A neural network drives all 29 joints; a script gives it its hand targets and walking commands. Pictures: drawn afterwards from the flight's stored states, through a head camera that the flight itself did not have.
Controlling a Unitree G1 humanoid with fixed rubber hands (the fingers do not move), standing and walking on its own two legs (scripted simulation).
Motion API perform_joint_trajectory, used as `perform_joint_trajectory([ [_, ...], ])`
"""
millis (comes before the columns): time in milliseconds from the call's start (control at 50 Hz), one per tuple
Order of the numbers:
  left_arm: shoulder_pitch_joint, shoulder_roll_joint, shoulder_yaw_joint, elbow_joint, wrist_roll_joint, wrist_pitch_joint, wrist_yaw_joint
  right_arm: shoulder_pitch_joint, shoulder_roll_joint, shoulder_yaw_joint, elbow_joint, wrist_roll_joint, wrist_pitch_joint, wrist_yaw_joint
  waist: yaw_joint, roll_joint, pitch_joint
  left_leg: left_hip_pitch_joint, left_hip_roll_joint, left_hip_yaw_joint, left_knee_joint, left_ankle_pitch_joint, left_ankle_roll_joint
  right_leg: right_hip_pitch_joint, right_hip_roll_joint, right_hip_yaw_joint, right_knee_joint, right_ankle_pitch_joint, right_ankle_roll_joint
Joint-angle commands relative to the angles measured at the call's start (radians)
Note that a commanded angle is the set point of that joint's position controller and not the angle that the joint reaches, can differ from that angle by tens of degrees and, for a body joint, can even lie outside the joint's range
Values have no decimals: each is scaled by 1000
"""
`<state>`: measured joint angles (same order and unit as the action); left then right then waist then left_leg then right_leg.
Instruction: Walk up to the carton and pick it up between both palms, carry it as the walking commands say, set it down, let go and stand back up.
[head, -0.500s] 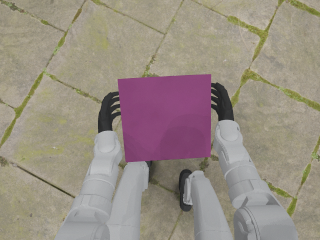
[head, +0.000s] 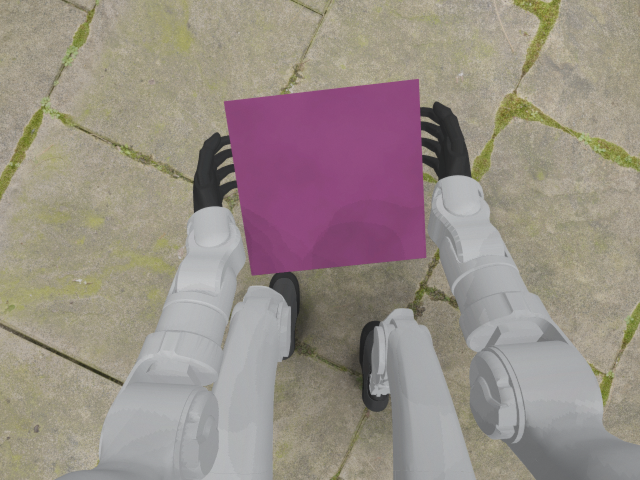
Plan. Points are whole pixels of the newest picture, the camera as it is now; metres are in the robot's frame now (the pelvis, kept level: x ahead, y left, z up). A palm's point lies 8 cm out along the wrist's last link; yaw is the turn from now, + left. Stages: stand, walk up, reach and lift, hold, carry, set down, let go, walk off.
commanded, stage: set down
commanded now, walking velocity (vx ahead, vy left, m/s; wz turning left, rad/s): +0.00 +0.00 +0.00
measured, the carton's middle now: (327, 174) +0.46 +0.03 -0.24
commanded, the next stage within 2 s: none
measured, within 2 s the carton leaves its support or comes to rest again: neither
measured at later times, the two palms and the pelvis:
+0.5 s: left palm (231, 181) +0.44 +0.17 -0.23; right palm (436, 160) +0.49 -0.12 -0.22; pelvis -0.01 -0.01 -0.08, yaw -1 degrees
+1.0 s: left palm (232, 178) +0.46 +0.18 -0.32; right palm (412, 157) +0.51 -0.11 -0.30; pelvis -0.01 +0.00 -0.13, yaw -2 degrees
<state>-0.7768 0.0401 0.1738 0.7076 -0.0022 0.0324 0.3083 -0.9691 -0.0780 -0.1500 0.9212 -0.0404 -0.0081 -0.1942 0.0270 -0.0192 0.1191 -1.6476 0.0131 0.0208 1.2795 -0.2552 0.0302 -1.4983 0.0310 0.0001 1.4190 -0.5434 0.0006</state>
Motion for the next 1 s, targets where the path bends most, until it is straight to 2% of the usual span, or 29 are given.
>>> perform_joint_trajectory([
  [0, -725, -633, -314, -225, -22, -71, -174, -496, 609, 279, -140, 37, -30, 206, 24, 52, -1285, 812, -143, -88, 141, 318, -62, -92, 155, 46, -23, 265, -40],
  [40, -725, -613, -362, -270, -30, -66, -170, -542, 643, 331, -201, 82, -21, 214, 53, 66, -1353, 867, -151, -73, 155, 320, -56, -93, 159, 18, 7, 250, -26],
  [140, -760, -680, -325, -105, -14, -32, -202, -550, 682, 305, -90, 43, 13, 233, 30, 7, -1177, 683, -140, -66, 213, 204, -56, -240, 164, 27, 26, 134, -12],
  [160, -809, -688, -325, -167, -22, -32, -205, -575, 706, 296, -86, 53, 19, 249, 37, 43, -1208, 716, -140, -83, 212, 158, -58, -259, 165, 27, 65, 120, -20],
  [220, -866, -768, -325, -95, -7, -2, -238, -557, 707, 178, 40, -19, 40, 267, -30, 85, -1083, 627, -152, -96, 208, 38, -71, -371, 163, 12, 89, 34, -31],
  [240, -874, -746, -304, -99, 2, 9, -245, -523, 710, 147, 71, -57, 65, 278, -56, 32, -1047, 583, -144, -81, 234, 50, -75, -373, 159, 19, 74, 39, -36],
  [300, -913, -728, -247, -73, 29, 34, -272, -551, 725, 128, 95, -90, 92, 298, -40, -10, -1063, 546, -151, -45, 251, 3, -72, -342, 157, 3, 80, -2, -32],
  [340, -942, -721, -282, -134, 28, 33, -274, -635, 757, 202, -43, -41, 90, 294, 27, 4, -1188, 575, -139, -43, 285, 102, -58, -282, 164, 13, 111, 78, -26],
  [360, -970, -697, -242, -113, 43, 47, -277, -629, 782, 176, 22, -41, 110, 302, 28, -21, -1148, 550, -140, -48, 280, 51, -54, -294, 158, -4, 122, 40, -13],
  [380, -965, -680, -214, -70, 54, 52, -281, -692, 767, 208, -14, -28, 108, 302, 89, 2, -1129, 523, -139, -24, 309, 61, -52, -321, 158, 18, 128, 20, -12],
  [400, -1041, -662, -264, -173, 28, 41, -282, -669, 789, 197, -20, -35, 112, 308, 60, -9, -1190, 515, -140, -14, 327, 97, -57, -310, 171, 9, 144, 66, -19],
  [420, -972, -666, -228, -101, 41, 45, -284, -728, 786, 253, -98, 1, 107, 302, 105, -33, -1202, 548, -139, -14, 336, 142, -47, -303, 159, 13, 136, 84, -2],
  [480, -977, -660, -215, -117, 39, 38, -293, -708, 800, 246, -70, -3, 111, 304, 120, -54, -1196, 455, -134, 5, 376, 164, -43, -308, 159, 16, 172, 115, 11],
  [500, -985, -673, -213, -81, 30, 53, -298, -781, 748, 255, -112, 8, 106, 302, 87, -75, -1234, 526, -134, -36, 378, 152, -38, -334, 160, -10, 202, 80, 14],
  [520, -1009, -690, -242, -111, 29, 49, -292, -781, 802, 273, -111, 22, 105, 301, 112, -36, -1228, 513, -135, -15, 384, 151, -42, -345, 162, 5, 197, 84, 2],
  [540, -993, -705, -246, -81, 8, 54, -301, -796, 731, 262, -133, -4, 103, 294, 53, -71, -1222, 479, -139, -20, 391, 185, -53, -341, 160, -21, 203, 115, 4],
  [560, -1049, -691, -252, -120, -14, 52, -308, -882, 753, 319, -209, 40, 97, 289, 100, -65, -1300, 493, -138, -5, 416, 194, -44, -284, 156, -1, 214, 128, 8],
  [600, -1026, -740, -280, -68, -21, 72, -317, -758, 736, 248, -76, -18, 109, 275, 26, -40, -1218, 453, -139, -16, 430, 205, -62, -340, 163, -7, 215, 134, -8],
  [620, -962, -750, -241, -4, 1, 82, -328, -773, 731, 224, -50, -33, 120, 284, 37, -45, -1135, 482, -143, -25, 415, 181, -53, -408, 162, -17, 215, 83, -2],
  [640, -1070, -742, -265, -56, -26, 77, -336, -698, 707, 176, 17, -79, 127, 283, -46, -32, -1163, 424, -133, -26, 441, 112, -71, -368, 158, -16, 225, 62, -15],
  [680, -1082, -701, -237, -94, -20, 72, -350, -673, 751, 147, 46, -89, 133, 298, -9, -20, -1132, 413, -138, -15, 433, 128, -67, -393, 159, -13, 225, 86, -26],
  [700, -1109, -724, -250, -76, -26, 82, -354, -637, 727, 107, 82, -112, 141, 302, -61, 20, -1100, 428, -132, -26, 448, 134, -76, -452, 160, -21, 242, 76, -31],
  [780, -1037, -699, -211, -55, 23, 90, -348, -763, 731, 184, -40, -49, 129, 342, 70, 19, -1121, 485, -124, -33, 448, 199, -64, -483, 156, -23, 285, 104, -26],
  [840, -995, -697, -185, -21, 31, 98, -350, -806, 677, 203, -74, -34, 123, 357, 84, -3, -1117, 495, -121, -26, 482, 248, -62, -547, 148, -32, 292, 93, -23],
  [860, -1024, -666, -154, -22, 39, 100, -344, -901, 670, 216, -121, 3, 121, 366, 132, -2, -1102, 521, -121, -53, 472, 224, -41, -613, 147, -26, 316, 51, -21],
  [880, -1080, -666, -184, -93, 16, 91, -337, -898, 650, 227, -141, 11, 114, 358, 100, 8, -1195, 562, -122, -48, 484, 267, -54, -565, 154, -39, 331, 81, -20],
  [920, -1082, -644, -150, -32, 27, 93, -325, -964, 651, 273, -158, 57, 110, 352, 147, 1, -1234, 601, -119, -39, 519, 278, -45, -548, 150, -33, 342, 76, -6],
  [940, -1127, -639, -179, -76, 6, 89, -325, -922, 653, 250, -85, 35, 114, 348, 101, -19, -1190, 510, -115, -29, 528, 241, -51, -532, 152, -33, 344, 69, -16],
  [980, -1195, -596, -213, -156, -30, 77, -328, -926, 658, 291, -121, 61, 126, 332, 90, -26, -1257, 486, -109, -11, 555, 233, -58, -451, 144, -28, 363, 106, -11],
])
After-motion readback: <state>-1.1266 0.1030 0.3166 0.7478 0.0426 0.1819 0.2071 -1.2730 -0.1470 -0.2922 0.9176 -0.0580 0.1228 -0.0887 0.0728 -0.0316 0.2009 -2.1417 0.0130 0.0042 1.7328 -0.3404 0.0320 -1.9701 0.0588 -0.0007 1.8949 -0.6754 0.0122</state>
